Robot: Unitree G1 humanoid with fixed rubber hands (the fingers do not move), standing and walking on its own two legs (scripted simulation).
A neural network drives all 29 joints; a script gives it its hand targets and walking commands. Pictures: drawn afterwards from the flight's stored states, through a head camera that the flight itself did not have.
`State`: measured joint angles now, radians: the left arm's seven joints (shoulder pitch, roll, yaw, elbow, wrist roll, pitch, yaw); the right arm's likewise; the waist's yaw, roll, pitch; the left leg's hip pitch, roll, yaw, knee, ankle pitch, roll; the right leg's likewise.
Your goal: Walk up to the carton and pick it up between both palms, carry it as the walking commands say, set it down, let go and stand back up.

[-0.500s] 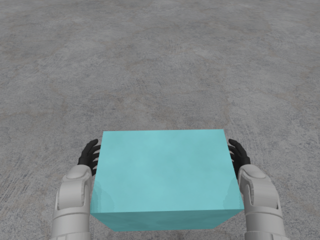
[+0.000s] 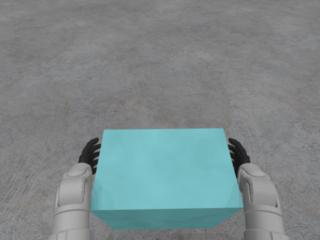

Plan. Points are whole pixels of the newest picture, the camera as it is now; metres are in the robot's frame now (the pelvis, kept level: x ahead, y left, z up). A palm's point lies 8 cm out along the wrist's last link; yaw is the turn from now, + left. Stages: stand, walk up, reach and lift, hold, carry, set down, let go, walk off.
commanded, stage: carry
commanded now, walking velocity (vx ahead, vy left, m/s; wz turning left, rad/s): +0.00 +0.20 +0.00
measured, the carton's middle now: (163, 183) +0.27 +0.00 -0.03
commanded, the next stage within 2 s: none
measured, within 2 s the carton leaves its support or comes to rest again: neither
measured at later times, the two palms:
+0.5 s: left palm (63, 177) +0.25 +0.24 +0.06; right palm (227, 183) +0.23 -0.15 +0.05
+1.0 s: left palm (59, 181) +0.24 +0.24 +0.07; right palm (234, 211) +0.17 -0.14 +0.06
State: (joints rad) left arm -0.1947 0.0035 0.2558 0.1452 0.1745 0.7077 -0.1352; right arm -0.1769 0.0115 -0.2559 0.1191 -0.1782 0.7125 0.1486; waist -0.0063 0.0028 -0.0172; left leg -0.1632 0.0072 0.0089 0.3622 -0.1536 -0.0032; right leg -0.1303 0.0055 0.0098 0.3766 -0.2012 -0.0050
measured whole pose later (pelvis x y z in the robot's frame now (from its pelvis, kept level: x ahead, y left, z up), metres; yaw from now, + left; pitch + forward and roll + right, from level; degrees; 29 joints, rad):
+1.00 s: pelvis -0.04 +0.10 -0.02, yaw -9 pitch +5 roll +0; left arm -0.06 -0.03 0.21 -0.32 0.04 1.13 -0.04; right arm -0.04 -0.03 -0.22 -0.35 0.00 1.16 0.05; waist -0.01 0.03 -0.15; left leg -0.45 0.03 0.12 0.63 -0.27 0.01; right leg -0.32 -0.06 -0.12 0.58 -0.34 0.00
